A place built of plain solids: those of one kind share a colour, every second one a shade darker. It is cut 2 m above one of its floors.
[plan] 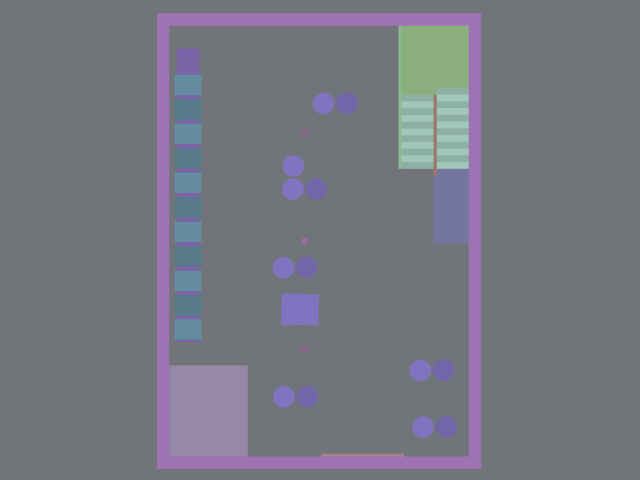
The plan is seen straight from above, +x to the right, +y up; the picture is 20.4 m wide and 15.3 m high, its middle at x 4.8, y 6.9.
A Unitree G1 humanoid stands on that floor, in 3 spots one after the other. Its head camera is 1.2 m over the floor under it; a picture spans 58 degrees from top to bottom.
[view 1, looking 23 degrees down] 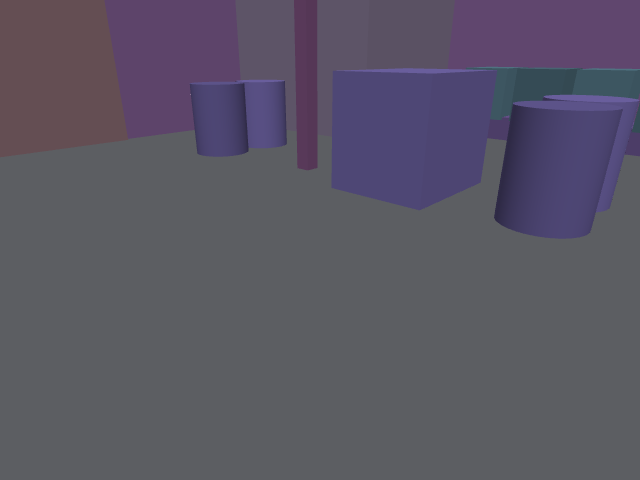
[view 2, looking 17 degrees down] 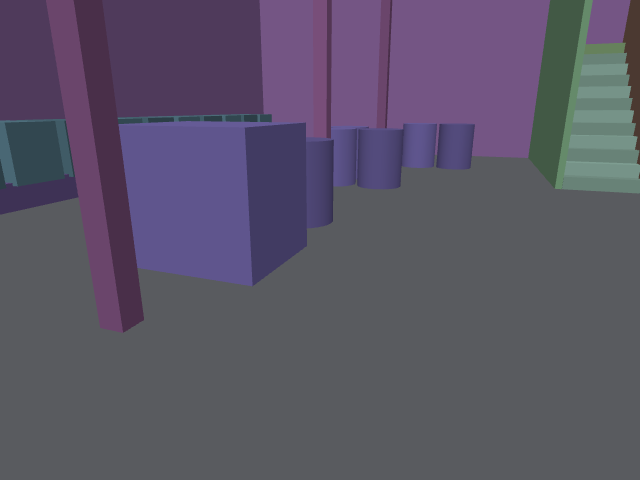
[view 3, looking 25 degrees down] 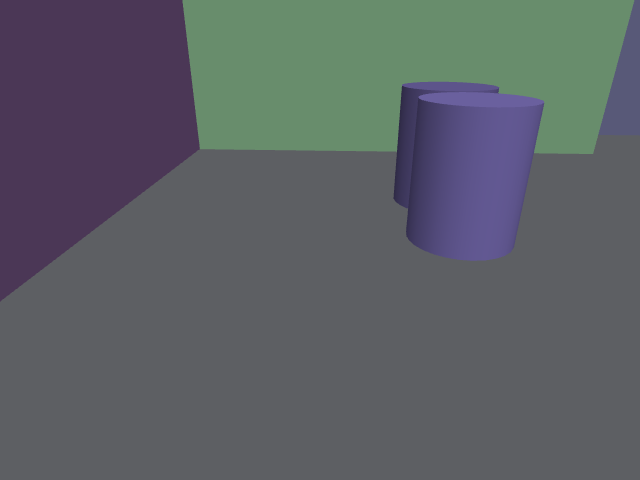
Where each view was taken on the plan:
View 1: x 7.91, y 6.87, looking -138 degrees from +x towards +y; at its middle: ground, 3.07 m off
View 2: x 6.16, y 1.70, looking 110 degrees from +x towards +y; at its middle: ground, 4.10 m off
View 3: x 2.25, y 12.03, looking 3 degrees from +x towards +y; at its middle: ground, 2.84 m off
